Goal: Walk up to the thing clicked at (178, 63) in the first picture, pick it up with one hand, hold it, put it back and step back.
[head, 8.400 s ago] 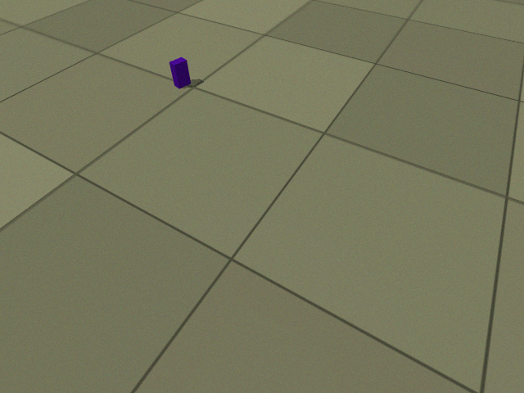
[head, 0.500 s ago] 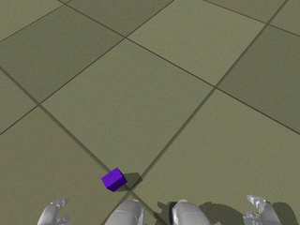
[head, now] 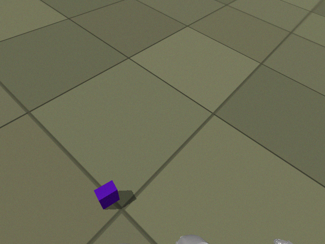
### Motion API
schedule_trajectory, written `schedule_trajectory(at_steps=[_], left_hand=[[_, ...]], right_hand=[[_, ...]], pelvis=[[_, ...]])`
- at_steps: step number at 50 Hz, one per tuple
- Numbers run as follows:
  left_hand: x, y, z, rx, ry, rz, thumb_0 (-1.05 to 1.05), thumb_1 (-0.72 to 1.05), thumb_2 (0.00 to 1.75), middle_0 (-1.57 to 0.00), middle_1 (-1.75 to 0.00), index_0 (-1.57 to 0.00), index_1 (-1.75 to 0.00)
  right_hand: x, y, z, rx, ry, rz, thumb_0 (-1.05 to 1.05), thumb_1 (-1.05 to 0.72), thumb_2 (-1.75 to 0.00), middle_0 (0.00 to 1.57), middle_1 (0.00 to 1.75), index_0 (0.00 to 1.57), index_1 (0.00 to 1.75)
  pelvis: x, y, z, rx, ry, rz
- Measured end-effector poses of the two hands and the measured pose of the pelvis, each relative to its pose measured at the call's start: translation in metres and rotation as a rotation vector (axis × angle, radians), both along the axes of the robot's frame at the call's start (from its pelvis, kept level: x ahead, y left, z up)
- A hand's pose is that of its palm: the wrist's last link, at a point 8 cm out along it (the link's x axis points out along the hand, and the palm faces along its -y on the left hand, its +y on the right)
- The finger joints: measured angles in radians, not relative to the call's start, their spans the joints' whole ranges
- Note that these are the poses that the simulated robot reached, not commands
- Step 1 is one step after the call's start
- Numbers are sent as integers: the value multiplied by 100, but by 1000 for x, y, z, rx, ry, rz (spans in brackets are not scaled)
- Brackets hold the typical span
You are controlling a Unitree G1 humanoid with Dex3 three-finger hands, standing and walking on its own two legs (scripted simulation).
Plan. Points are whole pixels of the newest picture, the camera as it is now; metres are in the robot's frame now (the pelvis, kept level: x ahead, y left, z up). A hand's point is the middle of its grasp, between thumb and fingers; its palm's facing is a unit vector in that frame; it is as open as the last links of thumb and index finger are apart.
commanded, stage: walk up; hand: left
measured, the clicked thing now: (107, 195) +0.42 +0.25 -0.68
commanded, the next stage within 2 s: none
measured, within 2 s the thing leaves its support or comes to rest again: neither
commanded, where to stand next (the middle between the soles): +0.06 -0.01 m, yaw -2 degrees
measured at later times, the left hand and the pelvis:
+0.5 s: hand out of the picture +0.05 +0.28 -0.14, palm faces +0.02 -0.90 -0.44, open 7.4 cm; pelvis +0.04 -0.01 -0.01, yaw +1 degrees
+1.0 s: hand out of the picture +0.03 +0.27 -0.15, palm faces -0.06 -0.89 -0.45, open 7.4 cm; pelvis +0.00 -0.01 -0.02, yaw -4 degrees
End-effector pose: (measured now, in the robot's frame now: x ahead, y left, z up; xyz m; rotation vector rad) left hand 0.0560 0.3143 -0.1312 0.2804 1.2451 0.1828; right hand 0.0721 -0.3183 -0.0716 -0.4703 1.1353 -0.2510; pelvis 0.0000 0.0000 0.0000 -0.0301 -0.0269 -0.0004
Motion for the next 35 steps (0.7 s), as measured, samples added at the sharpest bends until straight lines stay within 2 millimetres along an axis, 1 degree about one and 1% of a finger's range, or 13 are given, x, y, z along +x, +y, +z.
schedule_trajectory(at_steps=[2,4,9,13,16,19,21,23,26,28,30,33,35], left_hand=[[-21,1,5,23,45,-19,1,91,90,-20,-30,-20,-30],[-34,1,12,55,70,-34,1,91,90,-20,-30,-20,-30],[-48,-4,33,136,3,-21,1,91,90,-20,-30,-20,-30],[-60,-7,54,166,-12,4,1,91,90,-21,-30,-20,-30],[-60,-6,64,184,0,8,1,90,90,-21,-30,-20,-30],[-50,-1,65,195,-1,9,1,90,90,-21,-30,-20,-30],[-39,1,59,191,-7,13,1,90,90,-21,-30,-20,-30],[-25,4,48,172,-18,21,1,90,90,-21,-30,-20,-30],[-1,7,23,127,-26,27,1,90,90,-21,-30,-20,-30],[17,5,7,92,-26,27,1,90,90,-20,-30,-20,-30],[33,-1,-2,53,-37,19,1,91,90,-20,-30,-20,-30],[50,-11,-8,5,-53,-15,1,91,90,-20,-30,-20,-30],[57,-13,-10,-11,-61,-32,1,91,90,-20,-30,-20,-30]], right_hand=[[1,-5,1,24,-44,3,1,-90,-89,21,30,20,30],[-1,-12,-2,49,-81,2,0,-90,-89,21,30,20,30],[-14,-31,-29,100,-60,-26,0,-90,-89,21,30,20,30],[-13,-27,-39,162,-30,-38,1,-90,-89,21,30,20,30],[-7,-21,-43,195,-28,-30,1,-90,-89,21,30,20,30],[-1,-13,-48,210,6,-21,1,-90,-89,21,30,20,30],[4,-5,-52,209,39,-14,1,-90,-89,21,30,20,30],[13,4,-56,200,68,-6,1,-90,-89,21,30,20,30],[32,18,-60,173,79,4,1,-90,-89,21,30,20,30],[45,28,-57,156,60,14,1,-90,-89,21,30,20,30],[57,36,-51,144,19,27,1,-90,-89,21,30,20,30],[70,41,-40,129,-29,22,1,-90,-89,21,30,20,30],[79,41,-34,120,-61,25,0,-90,-89,21,30,20,30]], pelvis=[[-2,-4,1,3,-2,-20],[-3,-9,0,9,-7,-41],[-6,-23,-7,-11,-41,-32],[3,-23,2,12,-47,-50],[10,-21,5,13,-52,-35],[20,-18,4,13,-55,-13],[26,-16,1,11,-54,3],[33,-11,-4,7,-52,14],[44,-2,-15,4,-44,20],[45,3,-18,36,-49,17],[42,7,-17,20,-54,15],[40,10,-14,8,-48,6],[39,11,-13,12,-40,-10]])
